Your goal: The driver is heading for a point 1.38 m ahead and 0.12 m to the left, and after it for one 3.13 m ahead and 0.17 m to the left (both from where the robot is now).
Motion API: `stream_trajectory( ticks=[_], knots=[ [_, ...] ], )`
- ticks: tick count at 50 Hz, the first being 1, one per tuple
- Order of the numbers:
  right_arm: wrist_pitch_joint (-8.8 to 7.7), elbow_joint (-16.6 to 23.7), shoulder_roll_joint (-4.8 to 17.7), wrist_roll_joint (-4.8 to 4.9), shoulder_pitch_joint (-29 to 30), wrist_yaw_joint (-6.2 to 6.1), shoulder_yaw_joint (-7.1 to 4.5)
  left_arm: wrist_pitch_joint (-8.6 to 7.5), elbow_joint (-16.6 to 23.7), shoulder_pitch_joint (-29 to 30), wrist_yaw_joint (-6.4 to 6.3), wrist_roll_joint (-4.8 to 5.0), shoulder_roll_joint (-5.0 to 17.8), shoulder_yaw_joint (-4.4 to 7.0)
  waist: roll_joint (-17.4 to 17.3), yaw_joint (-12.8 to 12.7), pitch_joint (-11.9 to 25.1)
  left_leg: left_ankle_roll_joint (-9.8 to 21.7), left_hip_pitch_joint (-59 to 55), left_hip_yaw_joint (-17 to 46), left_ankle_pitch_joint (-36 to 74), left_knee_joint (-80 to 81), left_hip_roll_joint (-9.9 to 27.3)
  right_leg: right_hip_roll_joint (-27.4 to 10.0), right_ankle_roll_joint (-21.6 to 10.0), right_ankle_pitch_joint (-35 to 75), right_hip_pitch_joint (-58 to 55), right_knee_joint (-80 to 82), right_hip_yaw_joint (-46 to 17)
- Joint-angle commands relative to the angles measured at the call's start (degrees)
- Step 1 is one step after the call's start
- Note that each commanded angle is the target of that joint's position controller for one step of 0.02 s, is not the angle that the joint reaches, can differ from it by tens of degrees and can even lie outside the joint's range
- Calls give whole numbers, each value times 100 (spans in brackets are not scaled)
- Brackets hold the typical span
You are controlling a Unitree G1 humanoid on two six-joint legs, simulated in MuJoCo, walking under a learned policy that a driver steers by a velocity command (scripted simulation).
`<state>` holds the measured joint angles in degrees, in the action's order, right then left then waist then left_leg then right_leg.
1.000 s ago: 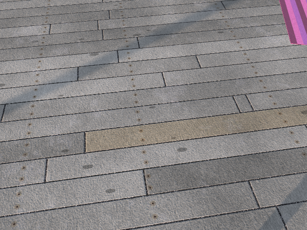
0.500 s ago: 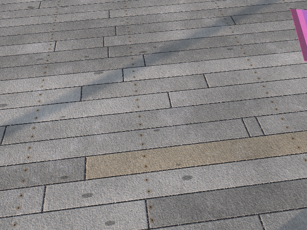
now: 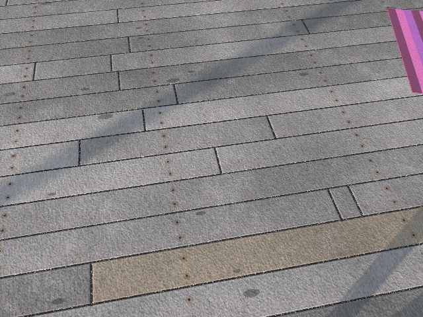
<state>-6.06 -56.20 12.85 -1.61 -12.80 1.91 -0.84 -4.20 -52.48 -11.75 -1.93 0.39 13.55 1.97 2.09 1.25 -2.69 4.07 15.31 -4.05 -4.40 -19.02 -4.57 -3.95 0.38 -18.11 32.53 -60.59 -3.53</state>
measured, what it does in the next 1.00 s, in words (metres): walks ahead: right foot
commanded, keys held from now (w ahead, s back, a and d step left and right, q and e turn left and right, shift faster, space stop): no key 0.46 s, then w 0.54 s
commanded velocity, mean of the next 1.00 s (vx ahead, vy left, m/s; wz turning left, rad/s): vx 0.20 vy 0.00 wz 0.00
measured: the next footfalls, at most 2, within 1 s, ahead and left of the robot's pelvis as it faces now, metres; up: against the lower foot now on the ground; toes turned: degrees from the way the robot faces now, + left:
right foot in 0.18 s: +0.15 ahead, -0.15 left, +0.00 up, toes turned +0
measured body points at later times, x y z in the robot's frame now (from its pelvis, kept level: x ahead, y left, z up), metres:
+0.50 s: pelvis +0.09 -0.04 -0.01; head +0.10 -0.04 +0.44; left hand +0.14 +0.21 -0.15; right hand +0.12 -0.28 -0.16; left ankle +0.06 +0.07 -0.74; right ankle +0.11 -0.15 -0.74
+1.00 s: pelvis +0.23 -0.01 +0.00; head +0.25 +0.00 +0.45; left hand +0.42 +0.22 -0.12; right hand +0.12 -0.24 -0.13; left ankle +0.09 +0.07 -0.74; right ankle +0.38 -0.16 -0.69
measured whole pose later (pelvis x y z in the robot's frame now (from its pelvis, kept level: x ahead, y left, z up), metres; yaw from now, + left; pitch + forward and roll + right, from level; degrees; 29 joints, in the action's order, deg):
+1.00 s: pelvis +0.23 -0.01 +0.00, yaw +1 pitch +2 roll -1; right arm -4.7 -62.4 9.7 -0.3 -29.2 -0.4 -0.2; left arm -5.2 -52.3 -1.5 1.2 1.6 13.4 3.3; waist 1.2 4.7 -0.1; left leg 2.5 -4.7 -0.9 -18.1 -11.7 -1.3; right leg -3.8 -2.1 -3.2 38.0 -44.3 2.1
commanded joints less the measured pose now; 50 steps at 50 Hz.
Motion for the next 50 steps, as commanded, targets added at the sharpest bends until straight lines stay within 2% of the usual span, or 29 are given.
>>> stream_trajectory(
  ticks=[1,4,6,8,9,10,11,12,13,17,23,24,26,27,29,32,34,35,36,37,38,39,40,41,42,44,46,48,50],
  knots=[
    [-52,323,705,-20,436,-120,-90,139,-19,-853,-67,-82,46,1,-595,-425,747,1054,537,536,3361,537,1435,-98,111,666,-1363,1254,93],
    [68,200,887,45,200,-181,-133,272,56,-414,-64,-40,247,49,-595,-233,811,1010,366,802,1613,640,1551,-48,124,971,-1550,1946,81],
    [147,157,810,102,181,-208,-114,318,89,-191,-66,-48,337,90,-616,-190,591,917,412,994,214,621,1537,4,47,902,-1662,2476,108],
    [201,116,600,190,138,-229,-48,302,11,-221,-70,-120,363,127,-495,-268,422,615,516,1042,-793,335,1263,98,-100,1085,-2110,3361,223],
    [198,36,465,170,-97,-226,1,290,-7,-317,-82,-165,468,151,-320,-254,404,372,593,1026,-1051,113,1082,-161,-197,1585,-2402,3657,-44],
    [175,-22,436,102,-487,-215,-5,297,-9,-345,-105,-141,756,199,163,33,435,158,821,781,-1427,-250,687,-504,-371,2234,-2686,3598,-342],
    [210,-80,249,116,-860,-251,18,301,-127,-166,-90,-65,829,234,846,324,471,30,590,359,-1398,-241,391,-514,-580,1214,-2295,3696,-443],
    [272,-100,394,96,-541,-301,-1,287,-115,-77,-45,-39,428,177,602,105,283,-79,211,264,-1264,-333,381,-256,-486,528,-1784,3879,-371],
    [333,-80,466,111,-375,-332,-28,262,-136,-2,-31,-70,291,138,427,75,188,-103,179,287,-1164,-359,401,-145,-383,444,-1666,3901,-274],
    [403,-176,437,108,-372,-367,-26,156,-279,-64,-16,-39,338,163,150,11,360,-102,-22,389,-630,-449,527,9,-333,1537,-1991,3591,-84],
    [431,-313,363,154,-343,-363,-29,194,-452,-140,-13,-12,317,169,-114,-69,475,-170,-196,389,-85,-618,562,73,-395,2262,-2255,3338,8],
    [448,-404,319,162,-479,-364,-27,212,-539,-260,-10,-5,288,171,-117,-67,585,-152,-256,304,-611,-645,491,143,-424,1665,-2300,3346,73],
    [470,-447,379,226,-498,-363,-69,244,-618,-389,-2,75,430,242,-114,-107,222,7,137,239,-2252,-820,376,196,-617,-481,-2015,3396,6],
    [437,-415,351,257,-451,-362,-70,217,-618,-442,2,103,444,253,-93,-146,-91,97,435,315,-2790,-869,419,82,-732,-1411,-1807,3567,-221],
    [277,-312,197,293,-348,-344,-39,72,-640,-647,34,144,540,287,200,-213,-447,182,908,314,-2811,-1295,464,-407,-1039,-2096,-1769,3961,-1032],
    [51,-190,80,304,-237,-250,-38,-97,-670,-947,94,105,722,344,703,-204,-289,306,1351,232,-2129,-2225,405,-1307,-1535,-1692,-2251,4478,-2491],
    [-8,-264,125,304,-475,-195,-73,-123,-514,-556,120,112,667,324,555,53,-135,467,801,319,-2034,-1851,504,-1277,-1391,-985,-1987,4310,-2178],
    [-13,-418,145,297,-861,-191,-100,-97,-349,-139,133,148,653,311,368,303,-98,564,-9,399,-1917,-1259,539,-981,-1163,-807,-1390,4118,-1634],
    [4,-654,312,294,-1490,-209,-166,-74,-139,415,142,168,548,277,-47,616,-137,666,-1036,918,-1939,-490,819,-467,-819,-444,-457,3396,-817],
    [8,-896,972,348,-2211,-232,-364,-151,109,760,149,210,92,164,-1521,744,-188,1029,-1938,2608,-2149,441,1737,540,-287,-74,642,1576,623],
    [-43,-844,1138,254,-2438,-180,-385,-255,200,847,134,178,231,180,-1898,831,-290,1401,-2570,4088,-1219,790,2586,680,-229,-1069,1764,334,478],
    [-86,-763,740,153,-2174,-183,-265,-302,96,705,170,178,396,234,-1082,539,-335,1290,-2743,3762,-461,493,2618,352,-359,-1020,2229,-501,76],
    [-107,-637,571,153,-1918,-161,-211,-310,-22,431,224,182,329,216,-767,324,-220,1100,-2780,3191,195,397,2431,206,-456,-560,2299,-823,22],
    [-98,-576,584,169,-1755,-122,-192,-305,-34,404,248,146,282,219,-489,208,-165,930,-2774,2765,655,445,2337,32,-517,-82,2365,-823,92],
    [-57,-539,481,200,-1639,-111,-139,-292,-29,488,260,121,282,237,-427,141,-167,821,-2581,2320,1164,523,2210,-128,-514,222,2205,-631,131],
    [52,-514,242,159,-1669,-133,-51,-238,-1,597,301,122,173,229,-607,117,-155,618,-2233,1591,1421,723,1808,-145,-415,659,1758,-168,369],
    [109,-443,322,134,-1629,-211,-36,-184,207,1109,298,109,38,158,-684,188,-373,539,-1683,1186,1376,974,1550,-53,-268,1160,1397,730,593],
    [112,-398,524,114,-1671,-273,-59,-176,465,1738,321,101,-110,62,-679,309,-523,509,-1220,962,1307,1181,1419,134,-201,1702,827,1809,770],
    [86,-446,719,150,-1858,-300,-120,-169,611,2061,369,129,-34,33,-794,363,-562,556,-1186,924,1202,1344,1520,248,-220,1940,434,2378,853]
  ],
)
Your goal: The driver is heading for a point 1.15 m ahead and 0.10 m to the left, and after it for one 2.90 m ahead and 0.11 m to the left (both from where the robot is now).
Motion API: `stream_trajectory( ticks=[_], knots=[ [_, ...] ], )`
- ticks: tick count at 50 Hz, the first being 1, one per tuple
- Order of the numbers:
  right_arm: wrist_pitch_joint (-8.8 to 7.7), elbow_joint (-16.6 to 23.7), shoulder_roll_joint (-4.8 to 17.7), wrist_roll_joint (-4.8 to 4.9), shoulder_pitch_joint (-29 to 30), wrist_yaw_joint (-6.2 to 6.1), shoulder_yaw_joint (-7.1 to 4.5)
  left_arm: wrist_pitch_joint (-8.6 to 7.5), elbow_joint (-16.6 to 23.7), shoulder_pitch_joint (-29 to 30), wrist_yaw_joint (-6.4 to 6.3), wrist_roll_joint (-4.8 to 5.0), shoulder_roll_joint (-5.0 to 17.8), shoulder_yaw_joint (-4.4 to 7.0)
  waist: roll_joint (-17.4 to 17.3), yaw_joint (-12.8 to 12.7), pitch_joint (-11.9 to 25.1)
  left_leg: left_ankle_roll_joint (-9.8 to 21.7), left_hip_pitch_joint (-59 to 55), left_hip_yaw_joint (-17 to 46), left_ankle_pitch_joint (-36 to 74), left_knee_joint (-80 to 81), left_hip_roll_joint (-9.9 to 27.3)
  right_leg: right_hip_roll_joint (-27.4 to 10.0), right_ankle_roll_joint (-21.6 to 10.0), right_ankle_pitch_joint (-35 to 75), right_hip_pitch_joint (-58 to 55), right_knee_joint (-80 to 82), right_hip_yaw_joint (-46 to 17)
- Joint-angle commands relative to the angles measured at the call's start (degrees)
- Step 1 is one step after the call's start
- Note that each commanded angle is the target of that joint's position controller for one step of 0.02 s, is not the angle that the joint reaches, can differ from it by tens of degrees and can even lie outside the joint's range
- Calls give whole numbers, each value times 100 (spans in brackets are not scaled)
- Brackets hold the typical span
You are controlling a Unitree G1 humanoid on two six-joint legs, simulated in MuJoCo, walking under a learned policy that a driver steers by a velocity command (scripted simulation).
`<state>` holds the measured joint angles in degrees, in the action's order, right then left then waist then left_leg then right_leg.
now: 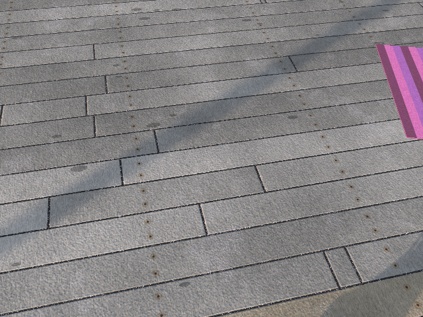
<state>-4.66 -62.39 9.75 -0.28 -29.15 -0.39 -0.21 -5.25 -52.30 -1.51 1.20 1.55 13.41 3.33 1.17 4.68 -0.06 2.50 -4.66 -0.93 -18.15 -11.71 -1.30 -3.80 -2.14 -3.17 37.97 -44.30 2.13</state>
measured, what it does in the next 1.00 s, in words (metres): walks ahead: right foot, then left foot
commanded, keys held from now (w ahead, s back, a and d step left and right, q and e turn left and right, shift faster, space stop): w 1.00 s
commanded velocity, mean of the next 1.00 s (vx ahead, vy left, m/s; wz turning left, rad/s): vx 0.49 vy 0.00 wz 0.00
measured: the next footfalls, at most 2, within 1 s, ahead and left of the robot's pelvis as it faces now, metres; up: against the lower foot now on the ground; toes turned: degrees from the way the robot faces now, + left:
right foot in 0.16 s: +0.28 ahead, -0.13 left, +0.00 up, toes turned -3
left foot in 0.72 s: +0.57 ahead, +0.12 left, +0.00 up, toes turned +3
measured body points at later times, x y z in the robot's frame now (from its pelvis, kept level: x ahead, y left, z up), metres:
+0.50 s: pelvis +0.27 -0.04 +0.01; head +0.28 -0.04 +0.46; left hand +0.26 +0.22 -0.14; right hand +0.42 -0.30 -0.11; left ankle +0.43 +0.14 -0.67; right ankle +0.24 -0.13 -0.74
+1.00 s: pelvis +0.54 +0.04 +0.01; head +0.55 +0.06 +0.46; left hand +0.68 +0.31 -0.12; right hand +0.55 -0.22 -0.13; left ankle +0.53 +0.12 -0.74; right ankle +0.65 -0.15 -0.66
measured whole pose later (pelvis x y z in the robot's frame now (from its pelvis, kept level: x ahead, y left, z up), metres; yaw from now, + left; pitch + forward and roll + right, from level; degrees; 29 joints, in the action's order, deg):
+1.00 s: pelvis +0.54 +0.04 +0.01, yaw +0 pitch +1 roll +1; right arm -5.7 -56.8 12.3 -0.3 -19.7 1.0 -3.1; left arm -4.4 -53.2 -7.9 -0.6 0.6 15.7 3.9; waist 2.6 2.4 0.5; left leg 3.9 7.0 -3.9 -9.0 -14.5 -3.3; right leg -7.9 -1.7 -5.7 39.3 -54.5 -2.1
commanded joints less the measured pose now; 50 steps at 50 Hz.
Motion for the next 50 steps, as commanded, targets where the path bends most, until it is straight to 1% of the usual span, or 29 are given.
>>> stream_trajectory(
  ticks=[1,4,6,7,8,9,10,11,12,13,16,19,21,22,23,24,30,33,35,36,37,38,39,40,41,43,45,47,50],
  knots=[
    [-65,135,1022,54,-294,-71,-197,-60,657,1149,79,33,57,-103,-720,20,-864,713,653,572,2622,614,1245,247,-16,478,-139,943,265],
    [-66,97,1052,103,-216,-63,-262,-85,812,1237,145,45,299,-63,-753,-187,-799,616,54,473,3553,263,1486,281,-263,348,-353,1370,150],
    [-20,139,1199,77,-60,-63,-335,-99,714,674,134,17,571,62,-944,-584,-251,501,-258,383,5458,-567,1549,539,-464,31,-1243,1364,272],
    [33,181,1189,46,58,-62,-342,-91,465,-175,101,24,786,188,-975,-1017,258,399,-141,232,6168,-1525,1391,711,-623,8,-2268,1423,370],
    [44,301,1174,9,251,-41,-325,-59,162,-1241,45,16,1026,305,-916,-1486,859,245,847,186,5649,-2819,1203,354,-847,126,-3934,1314,-41],
    [-29,425,574,-28,-235,30,-167,-26,-7,-2213,-10,-172,1564,427,338,-1384,1932,-69,3060,25,2788,-5208,387,-1257,-1653,-549,-6332,1375,-2393],
    [-194,315,288,102,-435,98,-74,-1,-99,-2293,14,-175,1290,310,1185,-1239,2631,-82,4024,736,-1252,-6662,-261,-2060,-2107,-1442,-6685,2581,-4642],
    [-306,490,841,259,175,116,-238,-31,-39,-1670,40,-83,908,194,843,-1173,1556,74,4612,951,-1073,-7124,143,-1741,-1723,-1835,-5761,2847,-4042],
    [-341,682,1010,338,718,89,-283,-59,85,-1065,49,-55,657,108,457,-966,765,154,4633,716,-527,-6954,462,-1538,-1466,-1553,-4639,3034,-3076],
    [-302,735,1005,273,1015,15,-335,-105,122,-647,108,-102,446,24,-107,-719,264,181,4308,558,-89,-6586,702,-1241,-1227,-968,-3585,3284,-2367],
    [-62,671,599,168,519,-70,-371,-173,-11,-523,163,-174,339,-18,217,-227,72,123,3447,579,196,-5843,1022,-878,-1190,-639,-2308,3699,-1510],
    [12,934,724,101,1116,-117,-427,-187,-159,-872,32,-184,646,24,167,-255,-291,-80,3946,482,718,-5056,1138,-844,-1306,-478,-2073,3971,-1188],
    [21,1085,874,46,1654,-120,-503,-155,-242,-1193,-61,-194,644,23,58,-405,-278,-123,4468,427,1447,-4522,1103,-720,-1158,-448,-2490,3993,-1101],
    [0,1165,725,55,1793,-89,-456,-140,-253,-1282,-95,-195,862,61,255,-418,-299,-152,4521,469,1746,-4073,1135,-856,-1193,-321,-2520,3994,-1097],
    [-20,1207,776,27,2033,-61,-465,-131,-285,-1469,-112,-145,677,16,93,-538,-349,-148,4562,383,1984,-3760,1073,-674,-1069,67,-2679,3942,-849],
    [-46,1296,656,64,2233,-32,-425,-114,-302,-1535,-124,-146,826,43,278,-566,-351,-153,4465,333,2245,-3276,997,-715,-1027,29,-2731,3927,-819],
    [-94,1633,659,152,3273,146,-333,-20,-528,-2162,-157,-48,958,96,193,-898,-491,-137,4354,178,2080,-2116,740,-964,-936,-32,-3620,3584,-719],
    [-152,1713,834,171,3166,233,-362,62,-560,-2124,-182,-23,1049,155,247,-703,-405,63,3928,123,1424,-1792,608,-1192,-818,384,-3989,3169,-788],
    [-184,1415,1168,151,2116,217,-542,118,-501,-1889,-181,-37,1001,137,271,-112,206,290,2377,-191,1274,-1577,249,-871,-598,2091,-3848,1931,-472],
    [-191,1108,1559,111,973,168,-699,122,-398,-1866,-177,-104,783,47,-12,306,1009,580,687,263,1370,-1747,652,-525,-393,1893,-3037,420,-167],
    [-155,933,2212,19,172,148,-858,15,-294,-2466,-119,-142,148,-148,-1395,197,1887,1481,-1673,2781,667,-1418,2132,425,64,-328,-626,-1953,183],
    [-156,924,1796,40,105,176,-720,-145,-366,-2416,-96,-72,269,-140,-1634,218,2270,1685,-1938,4314,173,-571,2452,655,14,-2896,220,-2891,-706],
    [-178,1006,1422,76,622,177,-597,-231,-233,-1894,-75,88,799,3,-1228,137,1457,1348,-1298,3538,61,-541,2249,294,-130,-2620,753,-3307,-856],
    [-175,1152,1208,74,1168,174,-519,-253,-128,-1526,-95,108,845,14,-823,-21,938,1145,-455,2732,423,-446,2048,-36,-200,-2059,710,-3157,-693],
    [-167,1211,987,38,1578,201,-443,-213,-109,-1316,-140,25,800,48,-425,-195,504,1011,386,2129,801,-206,1784,-252,-203,-1596,464,-2785,-582],
    [-195,1168,847,-23,1765,242,-399,-51,-151,-1541,-169,-40,582,73,-660,-517,271,957,1234,1548,1245,140,1521,-494,-155,-1152,-192,-2280,-618],
    [-217,1045,912,-19,1566,215,-414,61,-172,-1574,-187,-47,452,83,-510,-598,145,997,1445,1170,1556,348,1382,-511,-104,-885,-208,-2021,-542],
    [-228,957,1129,-2,1357,143,-462,86,-14,-1181,-197,-95,482,96,-449,-550,-63,1096,1368,1023,2088,452,1469,-552,33,-463,207,-1436,-549],
    [-171,855,1098,18,1075,52,-435,63,172,-583,-167,-119,441,113,-422,-417,-156,950,1137,700,2224,499,1334,-480,114,391,470,-468,-476]
  ],
)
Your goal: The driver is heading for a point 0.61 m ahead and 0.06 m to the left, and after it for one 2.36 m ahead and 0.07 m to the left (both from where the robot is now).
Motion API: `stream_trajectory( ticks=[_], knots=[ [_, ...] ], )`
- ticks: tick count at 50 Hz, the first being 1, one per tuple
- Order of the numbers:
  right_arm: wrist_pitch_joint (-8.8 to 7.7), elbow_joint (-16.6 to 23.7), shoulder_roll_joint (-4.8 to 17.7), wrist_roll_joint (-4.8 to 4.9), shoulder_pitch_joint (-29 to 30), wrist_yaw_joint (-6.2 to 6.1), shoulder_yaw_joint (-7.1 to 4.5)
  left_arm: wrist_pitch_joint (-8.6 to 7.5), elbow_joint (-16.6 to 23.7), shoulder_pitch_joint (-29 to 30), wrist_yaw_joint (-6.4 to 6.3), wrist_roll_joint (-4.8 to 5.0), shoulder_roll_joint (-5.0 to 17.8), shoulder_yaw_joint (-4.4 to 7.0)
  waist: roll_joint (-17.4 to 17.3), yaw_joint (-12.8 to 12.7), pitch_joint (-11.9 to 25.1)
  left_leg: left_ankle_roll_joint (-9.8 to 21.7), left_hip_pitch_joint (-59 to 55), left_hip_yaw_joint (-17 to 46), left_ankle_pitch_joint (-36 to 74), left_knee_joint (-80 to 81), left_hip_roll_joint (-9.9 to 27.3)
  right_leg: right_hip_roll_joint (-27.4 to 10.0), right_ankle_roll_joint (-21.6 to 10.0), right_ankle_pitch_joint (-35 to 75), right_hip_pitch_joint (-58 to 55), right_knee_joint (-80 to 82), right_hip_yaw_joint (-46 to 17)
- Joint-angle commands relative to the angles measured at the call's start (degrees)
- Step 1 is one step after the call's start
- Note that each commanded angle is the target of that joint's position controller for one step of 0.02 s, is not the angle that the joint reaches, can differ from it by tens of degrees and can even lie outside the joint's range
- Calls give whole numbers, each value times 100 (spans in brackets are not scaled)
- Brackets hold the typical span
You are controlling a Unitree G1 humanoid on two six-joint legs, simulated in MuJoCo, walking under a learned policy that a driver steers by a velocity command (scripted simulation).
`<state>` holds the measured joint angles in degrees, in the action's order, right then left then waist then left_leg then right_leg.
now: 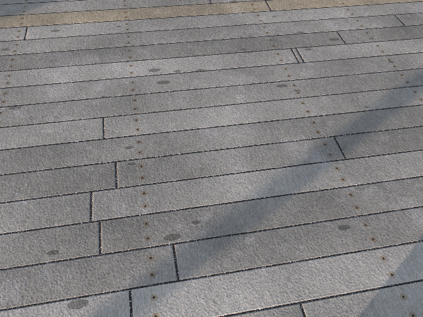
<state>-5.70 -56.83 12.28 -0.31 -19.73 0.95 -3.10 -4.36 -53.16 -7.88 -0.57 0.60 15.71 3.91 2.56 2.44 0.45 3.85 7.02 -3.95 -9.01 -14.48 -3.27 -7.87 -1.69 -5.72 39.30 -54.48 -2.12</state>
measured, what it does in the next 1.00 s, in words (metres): walks ahead, turning left: right foot, then left foot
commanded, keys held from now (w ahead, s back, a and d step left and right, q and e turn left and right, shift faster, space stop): w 0.34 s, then w+q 0.66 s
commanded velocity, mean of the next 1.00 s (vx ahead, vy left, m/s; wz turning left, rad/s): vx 0.50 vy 0.00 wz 0.26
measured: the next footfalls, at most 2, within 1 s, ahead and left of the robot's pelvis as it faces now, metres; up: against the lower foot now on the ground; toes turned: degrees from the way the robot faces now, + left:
right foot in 0.30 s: +0.35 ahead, -0.16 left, +0.00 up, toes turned -4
left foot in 0.86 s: +0.63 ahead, +0.11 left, +0.00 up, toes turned +17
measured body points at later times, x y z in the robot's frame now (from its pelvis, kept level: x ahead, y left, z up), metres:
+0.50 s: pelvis +0.29 -0.07 -0.01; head +0.31 -0.08 +0.44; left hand +0.34 +0.19 -0.14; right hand +0.38 -0.34 -0.14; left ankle +0.28 +0.09 -0.66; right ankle +0.31 -0.15 -0.75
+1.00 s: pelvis +0.55 +0.02 -0.02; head +0.59 +0.04 +0.43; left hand +0.58 +0.31 -0.14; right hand +0.75 -0.21 -0.13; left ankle +0.59 +0.09 -0.75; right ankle +0.51 -0.16 -0.65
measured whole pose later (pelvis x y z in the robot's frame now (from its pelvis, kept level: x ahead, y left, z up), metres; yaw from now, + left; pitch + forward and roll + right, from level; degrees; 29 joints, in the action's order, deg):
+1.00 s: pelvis +0.55 +0.02 -0.02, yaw +18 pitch +1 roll +0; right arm -3.3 -46.4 15.0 0.7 -11.2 1.9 -5.2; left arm -7.1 -51.0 -10.0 -0.4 0.9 15.5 3.7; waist 0.4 0.5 -3.2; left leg 5.9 20.8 -0.9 -8.8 -28.7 -5.4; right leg -4.1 -0.5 -21.6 24.1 -70.6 -1.9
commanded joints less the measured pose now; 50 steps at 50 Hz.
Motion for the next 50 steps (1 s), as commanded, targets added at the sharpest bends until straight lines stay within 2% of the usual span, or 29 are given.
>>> stream_trajectory(
  ticks=[1,6,10,12,14,15,16,17,18,19,20,21,22,24,25,28,29,31,37,40,42,43,44,45,46,47,48,49,50],
  knots=[
    [-58,277,855,29,53,-101,-141,-37,313,241,31,-20,168,43,-584,-137,-233,761,-47,901,1297,804,1474,-24,66,910,267,883,-3],
    [-6,51,929,78,-463,-139,-153,-71,579,1134,138,42,85,-32,-621,157,-493,711,-579,766,1022,822,1558,200,21,1254,179,1963,184],
    [120,-96,987,122,-603,-189,-210,-156,793,1506,290,72,148,-55,-635,144,-633,632,-1293,737,1517,376,1846,308,-164,644,222,2443,220],
    [160,-70,1080,121,-441,-200,-248,-184,741,1145,317,74,328,16,-764,-115,-379,528,-1378,689,2682,-65,1871,527,-313,239,-517,2547,389],
    [209,-3,1009,111,-215,-196,-213,-183,295,-356,265,46,749,249,-761,-867,520,283,-911,355,4049,-1755,1456,846,-603,310,-2682,2610,620],
    [204,138,840,18,-265,-191,-123,-169,66,-1453,204,-28,1186,371,-121,-1175,1390,73,440,119,2353,-3607,1088,-232,-987,382,-4586,2440,-634],
    [54,150,-20,38,-1015,-104,118,-149,-61,-1783,230,-41,1519,416,1419,-730,2177,-286,2731,380,-1930,-5608,-55,-1535,-1985,-631,-6448,3194,-3519],
    [-102,94,562,204,-635,-69,-3,-143,-44,-1717,222,11,967,264,945,-938,2065,-178,3422,1145,-2368,-6365,161,-1412,-1834,-1289,-6348,3647,-3928],
    [-180,277,890,346,-39,-63,-89,-164,73,-1156,186,23,681,187,669,-897,1171,-66,3813,1070,-1945,-6471,464,-1266,-1514,-1022,-5565,3716,-2929],
    [-183,345,921,342,284,-110,-104,-186,192,-665,176,-19,509,121,85,-709,752,-38,3552,943,-1370,-6192,791,-1091,-1316,-479,-4634,3873,-2179],
    [-118,356,882,242,460,-161,-161,-214,211,-360,200,-83,296,56,-165,-525,360,-23,3249,895,-1028,-5819,972,-862,-1147,-70,-3829,4097,-1620],
    [-30,317,778,208,288,-172,-188,-261,162,-321,228,-159,162,10,72,-338,260,11,2802,1011,-847,-5608,1103,-728,-1031,568,-3343,4180,-1168],
    [63,271,553,228,30,-171,-170,-265,96,-313,229,-163,198,26,232,-183,276,-10,2635,1026,-764,-5440,1147,-733,-1082,364,-3176,4367,-997],
    [207,285,498,259,123,-193,-198,-288,4,-398,178,-162,231,42,72,-141,29,-8,2751,1038,-514,-5211,1162,-576,-1008,274,-2898,4669,-516],
    [247,365,434,247,253,-193,-185,-303,-23,-437,139,-176,458,90,172,-122,-86,-72,2941,1094,-320,-5014,1192,-733,-1101,434,-2817,4774,-434],
    [244,534,525,175,726,-158,-233,-287,-93,-602,33,-180,500,116,-60,-221,-236,-176,3435,1180,571,-4198,1107,-629,-964,731,-3106,4851,87],
    [262,525,592,184,821,-152,-280,-262,-106,-644,8,-171,332,71,-98,-272,-219,-121,3635,1129,882,-4148,965,-403,-764,908,-3368,4801,369],
    [222,694,380,142,1103,-63,-179,-256,-73,-608,-27,-148,574,106,143,-308,-348,-158,3340,904,1382,-3319,1042,-512,-745,1126,-3173,4875,717],
    [229,1264,286,143,2188,151,-80,-69,-276,-1270,-90,-47,693,157,-127,-687,-644,-23,3699,292,1021,-2321,890,-834,-664,1651,-4424,4470,1154],
    [255,1462,493,162,2029,252,-163,47,-172,-1040,-128,9,893,225,155,-393,-383,235,3009,-157,170,-2196,516,-934,-508,3825,-4716,3658,1403],
    [279,1312,871,192,1008,257,-369,133,-70,-834,-170,26,1032,259,331,229,241,517,1555,-418,-135,-2054,43,-801,-333,5192,-4536,2127,1555],
    [293,1086,1253,195,57,176,-571,131,2,-742,-176,37,1018,237,128,713,728,766,-9,-104,218,-1627,-12,-557,-102,4412,-3700,740,1623],
    [366,1104,1913,168,-366,16,-770,4,254,-820,-163,-103,576,122,-1232,644,1277,1475,-1939,2291,399,-1351,1357,221,264,1224,-1523,-1675,1717],
    [283,1210,1994,116,-202,68,-651,-268,444,-1218,-18,-58,125,-75,-1558,145,2167,2387,-2998,5325,-135,-342,2457,1139,328,-2774,-35,-2882,211],
    [245,1201,1418,36,-347,75,-505,-443,608,-427,74,182,616,58,-919,459,1907,1972,-2935,4659,-337,-256,2160,791,144,-2518,520,-3075,-415],
    [177,1181,1166,78,-28,85,-445,-508,692,-198,100,245,609,59,-660,294,984,1673,-2077,3593,15,-255,1914,509,22,-2013,783,-2553,-301],
    [132,1287,977,130,364,78,-379,-500,611,-175,38,98,588,78,-215,36,735,1409,-1339,2931,530,-273,1628,205,2,-1656,423,-1915,-297],
    [139,1385,845,120,693,71,-329,-429,589,-191,-6,-23,625,136,-144,-156,396,1313,-554,2599,771,-92,1453,96,49,-1407,63,-1500,-224],
    [130,1460,861,67,807,48,-317,-337,614,-276,-6,-43,662,169,-323,-316,340,1368,-26,2575,965,52,1402,31,117,-1305,-331,-1309,-279]
  ],
)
